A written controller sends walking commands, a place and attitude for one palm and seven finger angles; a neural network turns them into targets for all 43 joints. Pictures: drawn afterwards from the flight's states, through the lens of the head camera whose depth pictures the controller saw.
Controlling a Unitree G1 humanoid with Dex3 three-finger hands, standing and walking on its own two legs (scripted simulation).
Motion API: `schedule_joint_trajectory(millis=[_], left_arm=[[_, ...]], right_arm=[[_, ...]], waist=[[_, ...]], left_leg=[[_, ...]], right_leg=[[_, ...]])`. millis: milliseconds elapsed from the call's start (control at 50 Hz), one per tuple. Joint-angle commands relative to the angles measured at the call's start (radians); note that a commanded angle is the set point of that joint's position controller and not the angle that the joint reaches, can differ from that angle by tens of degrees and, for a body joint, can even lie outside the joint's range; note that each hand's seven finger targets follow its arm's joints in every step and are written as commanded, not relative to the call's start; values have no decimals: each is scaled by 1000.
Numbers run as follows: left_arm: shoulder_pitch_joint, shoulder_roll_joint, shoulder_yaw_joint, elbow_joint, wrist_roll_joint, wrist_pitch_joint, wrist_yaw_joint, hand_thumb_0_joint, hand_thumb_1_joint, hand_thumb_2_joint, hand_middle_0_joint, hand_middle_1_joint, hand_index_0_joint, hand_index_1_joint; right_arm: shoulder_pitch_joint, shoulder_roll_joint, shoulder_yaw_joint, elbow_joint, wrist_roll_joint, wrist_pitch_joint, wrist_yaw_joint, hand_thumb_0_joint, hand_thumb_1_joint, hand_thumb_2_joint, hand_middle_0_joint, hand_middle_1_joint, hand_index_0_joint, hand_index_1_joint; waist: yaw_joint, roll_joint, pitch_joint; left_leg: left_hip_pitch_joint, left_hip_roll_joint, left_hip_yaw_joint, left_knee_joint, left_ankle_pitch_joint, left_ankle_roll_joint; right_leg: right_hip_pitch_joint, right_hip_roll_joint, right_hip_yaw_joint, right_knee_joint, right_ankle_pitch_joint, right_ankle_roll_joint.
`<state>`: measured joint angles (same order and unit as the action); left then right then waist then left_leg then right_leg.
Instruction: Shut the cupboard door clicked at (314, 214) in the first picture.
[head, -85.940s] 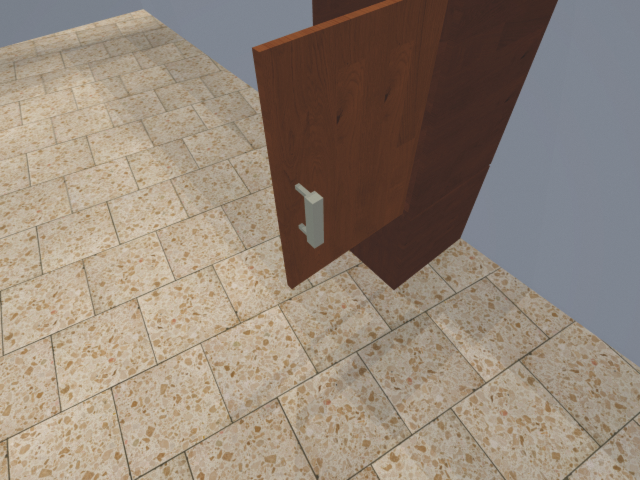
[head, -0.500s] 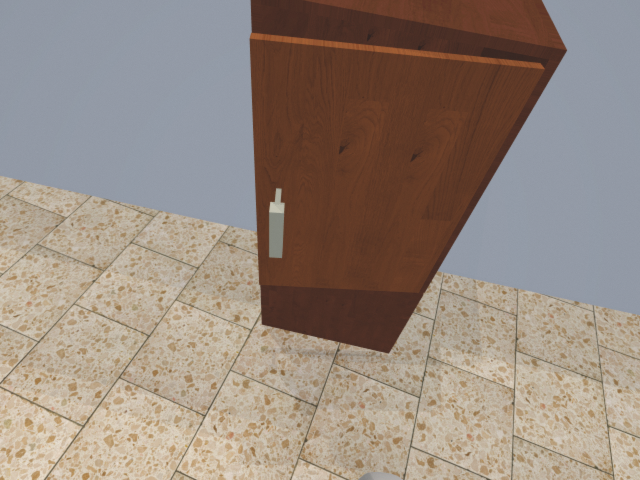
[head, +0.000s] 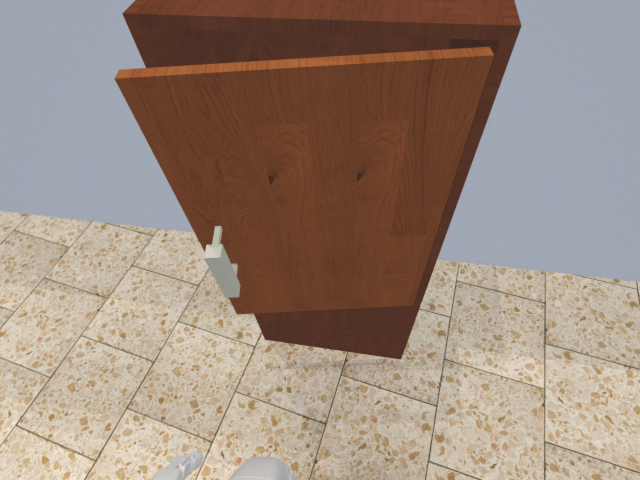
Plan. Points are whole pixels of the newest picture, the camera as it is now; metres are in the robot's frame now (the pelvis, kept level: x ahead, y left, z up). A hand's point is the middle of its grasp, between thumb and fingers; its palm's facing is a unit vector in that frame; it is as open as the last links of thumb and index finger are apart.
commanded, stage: come to a stop and stand still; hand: left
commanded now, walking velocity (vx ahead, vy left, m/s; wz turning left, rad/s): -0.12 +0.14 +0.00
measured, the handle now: (225, 262) +0.45 +0.19 -0.08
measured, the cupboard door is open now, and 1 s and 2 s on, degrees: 11 11 11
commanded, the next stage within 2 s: look again from close up in 0.94 s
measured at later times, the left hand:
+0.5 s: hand out of the picture -0.03 +0.27 -0.18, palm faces +0.09 -0.97 -0.21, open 7.4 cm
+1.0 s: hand out of the picture -0.05 +0.24 -0.18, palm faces +0.01 -0.99 -0.17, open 7.3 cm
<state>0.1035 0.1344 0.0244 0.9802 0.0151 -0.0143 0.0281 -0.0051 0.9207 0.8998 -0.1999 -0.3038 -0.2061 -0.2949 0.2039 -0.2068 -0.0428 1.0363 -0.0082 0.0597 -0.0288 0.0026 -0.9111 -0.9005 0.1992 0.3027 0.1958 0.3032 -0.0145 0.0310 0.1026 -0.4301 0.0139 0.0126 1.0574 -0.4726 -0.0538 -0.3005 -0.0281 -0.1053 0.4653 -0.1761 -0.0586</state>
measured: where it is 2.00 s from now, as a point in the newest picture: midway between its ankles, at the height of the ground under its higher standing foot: outside the picture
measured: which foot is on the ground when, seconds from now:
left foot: up 0.00-0.30, down 0.32-1.00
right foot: down 0.00-0.32, up 0.34-0.54, down 0.56-1.00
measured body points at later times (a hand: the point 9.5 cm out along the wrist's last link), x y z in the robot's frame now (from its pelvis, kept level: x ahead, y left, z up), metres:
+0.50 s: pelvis -0.03 +0.07 +0.00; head -0.01 +0.10 +0.45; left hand -0.03 +0.32 -0.16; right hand +0.02 -0.16 -0.14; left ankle -0.05 +0.18 -0.74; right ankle -0.04 -0.06 -0.72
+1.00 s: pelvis -0.06 +0.07 +0.00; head -0.05 +0.08 +0.45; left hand -0.05 +0.29 -0.16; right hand -0.09 -0.15 -0.15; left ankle -0.05 +0.18 -0.74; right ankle -0.07 -0.05 -0.74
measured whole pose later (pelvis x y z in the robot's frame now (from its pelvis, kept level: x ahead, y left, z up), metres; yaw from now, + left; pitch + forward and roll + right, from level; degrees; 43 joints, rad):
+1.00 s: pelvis -0.06 +0.07 +0.00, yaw +0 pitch -1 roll +0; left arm 0.26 0.16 0.01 1.12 0.01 0.01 0.03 0.01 0.92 0.90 -0.20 -0.30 -0.20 -0.29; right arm 0.31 -0.14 0.00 1.14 -0.01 0.01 -0.03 0.00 -0.91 -0.90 0.20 0.30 0.20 0.30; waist -0.01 -0.03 0.03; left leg -0.17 -0.01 0.04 0.37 -0.18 0.02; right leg -0.14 0.00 0.02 0.38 -0.22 0.00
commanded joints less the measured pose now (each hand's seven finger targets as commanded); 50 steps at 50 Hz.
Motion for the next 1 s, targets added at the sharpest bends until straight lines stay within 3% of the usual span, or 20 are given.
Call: schedule_joint_trajectory(millis=[0, 80, 180, 240, 260, 280, 300, 320, 340, 380, 460, 520, 560, 580, 600, 620, 640, 780, 900, 980], left_arm=[[114, 201, 58, -24, 5, 4, 22, 0, 900, 900, -200, -300, -200, -300], [103, 210, 62, -47, 13, 9, 20, 0, 900, 900, -200, -300, -200, -300], [104, 244, 70, -62, 28, 20, 8, 0, 900, 900, -200, -300, -200, -300], [103, 244, 69, -50, 21, 27, 3, 0, 900, 900, -200, -300, -200, -300], [103, 223, 62, -48, 12, 32, 2, 0, 900, 900, -200, -300, -200, -300], [125, 171, 52, -53, 1, 38, 0, 0, 900, 900, -200, -300, -200, -300], [130, 129, 39, -59, -3, 46, 0, 0, 900, 900, -200, -300, -200, -300], [101, 145, 38, -55, 1, 53, 0, 0, 900, 900, -200, -300, -200, -300], [119, 143, 43, -52, 6, 54, -8, 0, 900, 900, -200, -300, -200, -300], [134, 154, 40, -11, 8, 59, -11, 0, 900, 900, -200, -300, -200, -300], [157, 139, 27, 15, -2, 45, -11, 0, 900, 900, -200, -300, -200, -300], [218, 136, 18, 57, -3, 25, -5, 0, 900, 900, -200, -300, -200, -300], [212, 162, 15, 76, -3, 10, 1, 0, 900, 900, -200, -300, -200, -300], [192, 170, 10, 76, -5, 10, 1, 0, 900, 900, -200, -300, -200, -300], [195, 155, 10, 83, -3, 11, 2, 0, 900, 900, -200, -300, -200, -300], [205, 140, 8, 94, -6, 4, 6, 0, 900, 900, -200, -300, -200, -300], [200, 133, 3, 97, -6, 3, 8, 0, 900, 900, -200, -300, -200, -300], [195, 118, -3, 109, -5, 16, 6, 0, 900, 900, -200, -300, -200, -300], [219, 108, -2, 117, -4, 17, 4, 0, 900, 900, -200, -300, -200, -300], [225, 102, -2, 119, -5, 13, 4, 0, 900, 900, -200, -300, -200, -300]], right_arm=[[75, -65, -28, -49, -8, 15, 12, 0, -900, -900, 200, 300, 200, 300], [28, -73, -33, -84, -9, 17, 22, 0, -900, -900, 200, 300, 200, 300], [0, -63, -24, -111, -3, -6, 30, 0, -900, -900, 200, 300, 200, 300], [68, -55, -13, -85, 0, -28, 25, 0, -900, -900, 200, 300, 200, 300], [107, -74, -12, -73, 1, -38, 24, 0, -900, -900, 200, 300, 200, 300], [106, -134, -20, -78, -6, -50, 21, 0, -900, -900, 200, 300, 200, 300], [41, -196, -27, -107, -15, -46, 12, 0, -900, -900, 200, 300, 200, 300], [-23, -189, -14, -122, -23, -40, 6, 0, -900, -900, 200, 300, 200, 300], [-65, -161, -5, -130, -24, -46, -3, 0, -900, -900, 200, 300, 200, 300], [-60, -138, 5, -104, -21, -56, -12, 0, -900, -900, 200, 300, 200, 300], [-4, -123, 8, -68, -9, -64, -20, 0, -900, -900, 200, 300, 200, 300], [36, -103, 5, -34, 4, -70, -19, 0, -900, -900, 200, 300, 200, 300], [62, -64, 11, -25, 12, -76, -13, 0, -900, -900, 200, 300, 200, 300], [72, -60, 13, -14, 13, -76, -9, 0, -900, -900, 200, 300, 200, 300], [80, -62, 14, -5, 7, -76, -7, 0, -900, -900, 200, 300, 200, 300], [85, -67, 13, 9, 4, -77, -11, 0, -900, -900, 200, 300, 200, 300], [92, -69, 12, 17, 6, -77, -11, 0, -900, -900, 200, 300, 200, 300], [101, -49, 26, 63, 1, -67, -4, 0, -900, -900, 200, 300, 200, 300], [128, -41, 26, 70, -2, -67, -6, 0, -900, -900, 200, 300, 200, 300], [146, -36, 25, 72, -1, -73, -8, 0, -900, -900, 200, 300, 200, 300]], waist=[[30, -147, -184], [26, -195, -164], [39, -248, -143], [9, -212, -163], [-7, -147, -174], [1, 62, -173], [19, 232, -109], [23, 180, -47], [57, 131, -18], [54, 199, -49], [46, 126, -92], [51, 48, -144], [21, -42, -140], [8, -26, -115], [11, -47, -134], [10, -140, -164], [9, -166, -149], [12, -57, 17], [19, -2, 23], [19, -25, -20]], left_leg=[[-47, 7, -64, 79, 67, -21], [-28, 10, -61, 18, 85, -20], [85, 1, -3, -244, 38, 6], [264, -13, 33, -565, 182, 15], [345, 7, 2, -683, 259, 21], [348, 148, -168, -777, 273, 58], [199, 294, -293, -844, 326, 124], [41, 303, -284, -875, 257, 179], [4, 268, -237, -873, 256, 189], [133, 196, -169, -811, 495, 165], [260, 191, -140, -754, 657, 187], [285, 138, -130, -678, 605, 137], [256, 80, -89, -668, 488, 83], [268, 72, -89, -700, 425, 71], [301, 69, -82, -691, 524, 71], [329, 81, -75, -674, 541, 72], [332, 81, -69, -686, 499, 73], [241, 65, -78, -780, 245, 68], [202, 66, -90, -807, 163, 69], [223, 70, -91, -798, 206, 71]], right_leg=[[175, -314, 220, -118, 676, -128], [120, -307, 217, -151, 466, -131], [77, -275, 242, -188, 145, -125], [34, -222, 221, -117, 38, -63], [-11, -183, 192, -55, -40, -18], [-73, -92, 121, 58, -153, 35], [-75, -24, 62, 133, -274, 77], [2, -13, 109, 216, -290, 71], [25, -19, 102, 253, -251, 69], [-13, 9, 128, 310, -208, 66], [17, 9, 123, 199, -213, 69], [155, -5, 165, -78, 47, 59], [201, -94, 238, -103, 236, 21], [162, -107, 225, -102, 187, 16], [167, -82, 216, -81, 233, 21], [179, -70, 215, -81, 262, 23], [170, -73, 204, -96, 228, 24], [87, -55, 221, -171, -64, 32], [99, -46, 215, -171, -79, 31], [117, -47, 209, -160, -41, 31]])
